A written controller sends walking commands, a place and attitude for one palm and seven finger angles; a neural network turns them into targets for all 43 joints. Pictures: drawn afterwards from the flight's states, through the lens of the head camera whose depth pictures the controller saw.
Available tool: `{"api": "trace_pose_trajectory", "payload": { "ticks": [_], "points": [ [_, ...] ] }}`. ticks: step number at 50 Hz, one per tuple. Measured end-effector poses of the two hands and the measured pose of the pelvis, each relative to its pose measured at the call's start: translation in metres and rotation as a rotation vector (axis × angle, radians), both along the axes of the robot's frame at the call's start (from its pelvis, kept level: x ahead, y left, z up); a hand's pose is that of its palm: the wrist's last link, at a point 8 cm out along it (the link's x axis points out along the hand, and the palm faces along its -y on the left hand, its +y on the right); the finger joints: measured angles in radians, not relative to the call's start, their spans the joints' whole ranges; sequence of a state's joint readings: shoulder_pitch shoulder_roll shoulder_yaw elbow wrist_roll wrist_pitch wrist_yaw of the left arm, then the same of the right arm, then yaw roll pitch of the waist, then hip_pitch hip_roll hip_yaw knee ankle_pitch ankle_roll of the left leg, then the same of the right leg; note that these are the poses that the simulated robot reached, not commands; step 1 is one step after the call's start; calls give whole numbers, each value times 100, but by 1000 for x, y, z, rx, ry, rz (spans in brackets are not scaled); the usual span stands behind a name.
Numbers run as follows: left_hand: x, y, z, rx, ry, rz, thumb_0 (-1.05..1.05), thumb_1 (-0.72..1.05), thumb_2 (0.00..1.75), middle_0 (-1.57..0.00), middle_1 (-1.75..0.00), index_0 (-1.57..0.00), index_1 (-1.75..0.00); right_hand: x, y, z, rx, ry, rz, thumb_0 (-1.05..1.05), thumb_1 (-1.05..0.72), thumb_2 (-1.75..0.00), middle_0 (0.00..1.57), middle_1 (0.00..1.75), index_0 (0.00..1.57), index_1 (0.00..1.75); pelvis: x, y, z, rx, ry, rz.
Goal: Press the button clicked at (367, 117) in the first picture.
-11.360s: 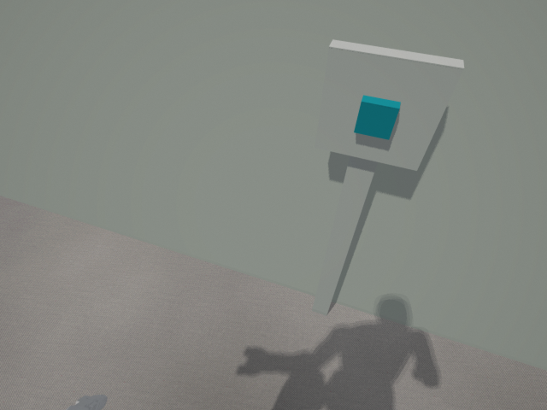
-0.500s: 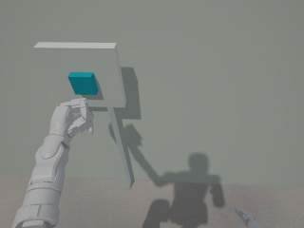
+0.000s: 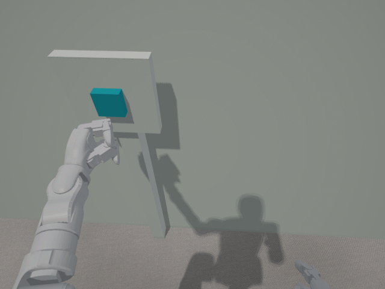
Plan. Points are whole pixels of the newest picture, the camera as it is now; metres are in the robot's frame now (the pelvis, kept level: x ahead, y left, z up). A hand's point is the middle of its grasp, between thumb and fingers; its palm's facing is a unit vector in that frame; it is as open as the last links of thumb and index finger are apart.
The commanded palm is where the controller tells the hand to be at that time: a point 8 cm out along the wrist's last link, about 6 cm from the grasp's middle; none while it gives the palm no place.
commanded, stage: press the button with the knuckle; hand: left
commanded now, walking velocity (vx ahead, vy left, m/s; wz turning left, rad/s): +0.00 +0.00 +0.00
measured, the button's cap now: (110, 102) +0.48 +0.21 +0.15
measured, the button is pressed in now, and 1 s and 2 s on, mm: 0 11 0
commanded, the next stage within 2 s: hold the button down briefly in 0.98 s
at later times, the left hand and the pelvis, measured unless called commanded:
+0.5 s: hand (121, 131) +0.41 +0.17 +0.12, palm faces +0.00 -1.00 -0.02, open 3.1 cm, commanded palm +0.39 +0.23 +0.12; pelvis +0.00 +0.00 +0.00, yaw -1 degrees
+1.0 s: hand (122, 125) +0.43 +0.18 +0.12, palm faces +0.00 -1.00 -0.03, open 2.8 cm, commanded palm +0.43 +0.22 +0.12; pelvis -0.01 +0.01 -0.01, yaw +1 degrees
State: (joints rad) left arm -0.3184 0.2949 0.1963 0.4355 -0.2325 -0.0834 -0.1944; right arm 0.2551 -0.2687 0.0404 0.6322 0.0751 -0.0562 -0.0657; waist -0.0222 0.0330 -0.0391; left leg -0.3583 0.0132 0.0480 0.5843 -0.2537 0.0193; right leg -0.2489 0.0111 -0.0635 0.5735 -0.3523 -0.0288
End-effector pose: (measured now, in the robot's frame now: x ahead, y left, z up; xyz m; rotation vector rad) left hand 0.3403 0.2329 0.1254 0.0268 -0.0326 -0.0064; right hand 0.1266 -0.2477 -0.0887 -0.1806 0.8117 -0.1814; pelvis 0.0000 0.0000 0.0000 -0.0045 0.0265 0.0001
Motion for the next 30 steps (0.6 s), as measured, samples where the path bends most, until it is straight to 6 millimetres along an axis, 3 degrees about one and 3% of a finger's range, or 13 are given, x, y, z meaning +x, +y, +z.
{"api": "trace_pose_trajectory", "payload": {
  "ticks": [17, 30],
  "points": [
    [37, -10, 1, -5, 17, -12, 1, 90, 90, -130, -150, -130, -150, -29, -5, -9, -1, 81, -51, 1, -91, -89, 20, 30, 20, 30, 2, 2, -1, 0, 28, -13],
    [57, -3, 1, -6, 17, -6, 2, 90, 90, -130, -150, -130, -150, -39, -8, -14, -11, 143, -72, 1, -91, -89, 20, 30, 20, 30, 6, 4, -2, -3, 51, -12]
  ]
}}
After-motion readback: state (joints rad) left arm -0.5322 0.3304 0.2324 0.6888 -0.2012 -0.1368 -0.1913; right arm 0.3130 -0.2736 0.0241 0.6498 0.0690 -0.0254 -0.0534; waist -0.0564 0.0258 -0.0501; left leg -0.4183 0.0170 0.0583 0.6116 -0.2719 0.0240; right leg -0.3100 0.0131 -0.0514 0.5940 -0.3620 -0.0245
